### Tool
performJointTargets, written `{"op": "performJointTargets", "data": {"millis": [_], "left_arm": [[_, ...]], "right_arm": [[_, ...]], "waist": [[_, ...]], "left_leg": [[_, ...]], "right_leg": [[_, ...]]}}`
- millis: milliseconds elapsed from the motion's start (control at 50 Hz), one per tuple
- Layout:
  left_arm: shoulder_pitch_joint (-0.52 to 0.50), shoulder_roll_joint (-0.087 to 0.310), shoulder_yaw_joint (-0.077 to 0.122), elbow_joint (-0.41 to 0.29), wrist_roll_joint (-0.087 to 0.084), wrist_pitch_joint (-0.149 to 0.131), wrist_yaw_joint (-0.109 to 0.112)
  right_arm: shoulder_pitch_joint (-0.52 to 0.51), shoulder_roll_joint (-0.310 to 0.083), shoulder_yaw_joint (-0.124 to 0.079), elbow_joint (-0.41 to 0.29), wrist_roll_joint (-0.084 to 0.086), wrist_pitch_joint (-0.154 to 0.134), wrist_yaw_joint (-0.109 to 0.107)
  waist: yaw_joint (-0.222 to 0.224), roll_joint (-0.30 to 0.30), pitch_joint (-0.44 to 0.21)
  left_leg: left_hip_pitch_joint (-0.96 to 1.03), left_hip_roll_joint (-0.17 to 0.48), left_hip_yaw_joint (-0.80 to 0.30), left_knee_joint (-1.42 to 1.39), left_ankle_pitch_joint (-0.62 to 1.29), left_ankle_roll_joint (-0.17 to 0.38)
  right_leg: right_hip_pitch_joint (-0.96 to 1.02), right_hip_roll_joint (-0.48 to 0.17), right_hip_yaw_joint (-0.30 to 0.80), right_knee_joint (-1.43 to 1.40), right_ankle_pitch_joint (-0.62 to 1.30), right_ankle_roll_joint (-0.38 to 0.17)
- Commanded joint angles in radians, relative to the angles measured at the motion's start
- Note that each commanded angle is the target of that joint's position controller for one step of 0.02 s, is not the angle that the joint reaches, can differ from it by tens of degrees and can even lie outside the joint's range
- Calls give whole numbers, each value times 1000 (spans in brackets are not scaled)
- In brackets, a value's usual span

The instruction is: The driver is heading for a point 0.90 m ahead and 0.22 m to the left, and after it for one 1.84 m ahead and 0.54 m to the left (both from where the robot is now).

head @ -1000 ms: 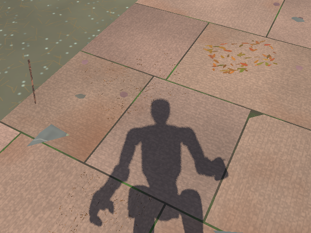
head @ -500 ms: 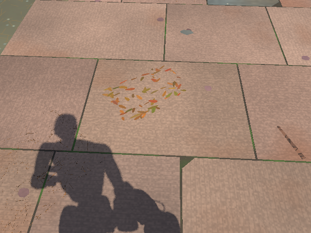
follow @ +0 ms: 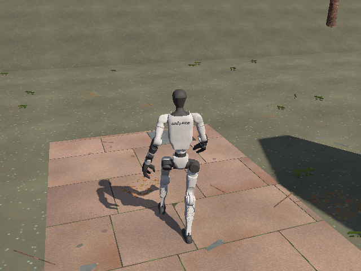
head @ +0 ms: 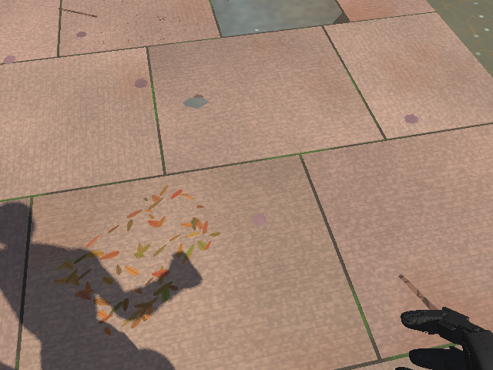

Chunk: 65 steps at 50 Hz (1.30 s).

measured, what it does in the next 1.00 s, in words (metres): walks ahead, turning left: left foot, then right foot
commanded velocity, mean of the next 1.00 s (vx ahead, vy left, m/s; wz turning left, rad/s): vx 0.93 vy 0.00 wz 0.31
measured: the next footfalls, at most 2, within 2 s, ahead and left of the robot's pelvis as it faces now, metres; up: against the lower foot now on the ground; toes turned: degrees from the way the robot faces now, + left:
left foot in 0.08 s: +0.28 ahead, +0.15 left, +0.00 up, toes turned -2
right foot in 0.52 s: +0.69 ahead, -0.08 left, +0.00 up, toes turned -2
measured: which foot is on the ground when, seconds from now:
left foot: up 0.00-0.06, down 0.08-0.54, up 0.56-0.92, down 0.94-1.00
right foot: down 0.00-0.06, up 0.08-0.50, down 0.52-0.94, up 0.96-1.00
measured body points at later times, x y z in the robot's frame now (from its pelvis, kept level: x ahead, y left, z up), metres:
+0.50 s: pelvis +0.47 +0.04 -0.01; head +0.51 +0.03 +0.43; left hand +0.77 +0.20 -0.06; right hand +0.33 -0.21 -0.14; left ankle +0.24 +0.15 -0.73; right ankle +0.65 -0.07 -0.72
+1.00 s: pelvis +0.92 +0.08 -0.04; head +0.96 +0.09 +0.41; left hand +0.86 +0.34 -0.17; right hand +1.19 -0.10 -0.14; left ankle +1.06 +0.14 -0.73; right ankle +0.72 -0.10 -0.61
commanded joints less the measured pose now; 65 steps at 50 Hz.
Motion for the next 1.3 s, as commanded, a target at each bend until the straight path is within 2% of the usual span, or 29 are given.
{"op": "performJointTargets", "data": {"millis": [20, 60, 80, 100, 120, 160, 220, 300, 400, 460, 500, 520, 540, 560, 580, 620, 700, 820, 880, 920, 940, 960, 980, 1000, 1040, 1060, 1120, 1200, 1300], "left_arm": [[-5, 189, 42, -34, 10, -15, 16], [-58, 220, 44, -31, 38, -5, 19], [-92, 148, 25, -51, 49, -10, 21], [61, -17, -15, -97, -1, -16, 10], [-3, 50, -23, -85, 21, -19, 18], [-183, 89, -20, -110, 32, -12, 5], [-219, 33, -38, -140, 48, 13, -24], [-387, 25, -60, -214, 56, 19, -37], [-564, -8, -89, -268, 37, 2, -58], [-517, 49, -68, -253, 49, 0, -27], [-218, 109, -34, -165, 55, -3, 4], [-36, 164, -9, -115, 67, -5, 23], [54, 249, 16, -104, 100, -11, 37], [15, 244, 21, -115, 84, 0, 28], [-88, 150, 9, -116, 68, -2, 24], [-162, 63, -5, -89, 62, -18, 19], [-135, 12, -15, -19, 21, -51, 14], [-153, 35, -13, 6, 22, -71, 20], [-110, 119, 2, 2, 3, -64, 42], [-149, 181, 21, -24, -3, -32, 50], [-172, 171, 23, -34, -7, -21, 41], [-161, 85, 13, -35, -10, -15, 24], [28, 25, -9, -104, 0, -5, 39], [-38, 63, -21, -142, 11, -7, 51], [-159, 76, -25, -163, 37, -4, 47], [-179, 74, -24, -164, 52, 13, 50], [-178, 50, -29, -178, 60, 77, 57], [-263, 23, -39, -226, 41, 87, 59], [-359, 38, -41, -251, 32, 98, 58]], "right_arm": [[10, -133, -51, -37, 1, -14, -11], [321, -193, -88, 47, 14, -16, -35], [538, -251, -110, 91, -3, -15, -57], [531, -357, -136, 107, -42, -18, -49], [461, -266, -127, 99, -17, -13, -29], [352, -155, -109, 115, -8, -20, -16], [392, -88, -83, 188, -1, -38, -19], [433, -124, -87, 230, 25, -63, -13], [496, -151, -88, 274, 47, -77, -7], [511, -217, -97, 297, 42, -66, -16], [494, -256, -105, 308, 29, -44, -32], [471, -219, -97, 291, 24, -42, -33], [535, -57, -67, 248, 32, -47, -29], [586, -73, -69, 225, 76, -41, -25], [439, -139, -84, 219, 58, -30, -32], [353, -101, -79, 213, 41, -16, -13], [284, -31, -72, 168, 13, 49, 19], [45, -30, -50, 64, 16, 46, 61], [117, -56, -56, 96, -2, 29, 65], [408, -121, -89, 175, -6, 26, 42], [557, -163, -115, 226, -5, 24, 15], [494, -231, -144, 225, 21, 33, -17], [453, -364, -167, 181, -8, 42, -8], [425, -368, -186, 114, 11, 52, -15], [290, -239, -154, 108, 39, 64, -39], [285, -200, -140, 117, 46, 58, -42], [268, -191, -135, 114, 37, 45, -35], [274, -213, -151, 98, 27, 56, -34], [315, -188, -149, 90, 29, 87, -39]], "waist": [[-63, -37, -33], [-238, -54, -186], [-336, -5, -288], [-196, 359, -387], [-209, 244, -320], [-185, 2, -100], [-120, 61, -17], [-113, 51, 85], [-141, 38, 115], [-102, 65, 15], [46, 106, -161], [121, 82, -255], [57, -167, -404], [11, -260, -524], [0, -111, -309], [-50, -26, -91], [-128, -66, 25], [-148, -16, 128], [-182, -25, 49], [-317, -63, -121], [-370, -34, -190], [-310, 150, -122], [-170, 196, -326], [-231, 58, -528], [-145, -97, -227], [-119, -106, -120], [-76, -124, -108], [-96, -50, -179], [-161, 58, -141]], "left_leg": [[303, -105, 74, -63, -69, 48], [601, -131, 86, -64, -233, 78], [854, 6, -60, -14, -464, 100], [1079, 293, -680, -208, -778, 235], [1022, 282, -891, -337, -878, 246], [756, 199, -545, -336, -660, 223], [585, 105, -335, -395, -508, 180], [519, 72, -169, -524, -323, 191], [476, 46, -28, -633, 119, 170], [677, 64, -18, -440, 631, 159], [654, 56, -23, -37, 726, 136], [459, 14, -21, 249, 467, 129], [194, -96, 0, 635, -333, 129], [21, -156, -60, 846, -546, 132], [-66, -76, -61, 833, -415, 140], [-34, -18, -48, 736, -335, 125], [-48, 47, -30, 672, -323, 89], [45, -18, 144, 254, 14, 121], [250, -163, 261, 86, 71, 142], [579, -229, 214, 84, -4, 186], [750, -220, 144, 26, 40, 213], [839, -100, -20, -41, 384, 252], [1143, 173, -410, 81, 1102, 465], [1187, 236, -603, -70, 737, 537], [785, 133, -537, -242, 263, 443], [634, 94, -470, -243, 408, 407], [386, 13, -348, -251, 511, 360], [396, -66, -327, -190, 496, 273], [481, -87, -378, -178, 250, 180]], "right_leg": [[-94, -256, 87, 80, 924, -41], [-122, -233, 40, 459, 1047, -5], [-319, -192, -3, 791, 831, 6], [-687, -14, -83, 1161, -38, 61], [-830, -60, -48, 1211, -61, 33], [-828, -154, -67, 1117, 83, 37], [-787, -194, -57, 1004, 65, 54], [-889, -226, -127, 791, 190, 89], [-611, -216, -268, 405, 481, 74], [-497, -137, -286, 342, 367, 50], [-166, -103, -261, 319, 229, 34], [88, -228, -154, 344, 126, 25], [319, -542, 234, 303, -176, -1], [362, -657, 645, 92, -329, -76], [203, -573, 475, 54, -351, -46], [-70, -501, 191, 8, -47, -11], [-236, -455, -104, -95, 149, 33], [-295, -330, -475, -145, 609, 100], [-175, -346, -502, 90, 1155, 135], [-217, -394, -466, 501, 1274, 142], [-291, -367, -447, 787, 1008, 154], [-509, -167, -455, 1156, -47, 193], [-786, -118, -302, 1541, -298, 240], [-871, -137, -146, 1575, -191, 228], [-837, -222, -116, 1323, -110, 211], [-790, -238, -122, 1250, -106, 216], [-632, -271, -133, 1038, -109, 246], [-634, -245, -135, 854, 70, 240], [-671, -211, -121, 685, 151, 216]]}}
Keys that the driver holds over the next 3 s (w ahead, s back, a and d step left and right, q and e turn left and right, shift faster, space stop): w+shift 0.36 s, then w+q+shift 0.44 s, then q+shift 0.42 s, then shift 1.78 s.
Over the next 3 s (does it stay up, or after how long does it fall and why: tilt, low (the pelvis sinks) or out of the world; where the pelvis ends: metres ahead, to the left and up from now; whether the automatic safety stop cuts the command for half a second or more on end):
stays up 1.15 0.10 0.01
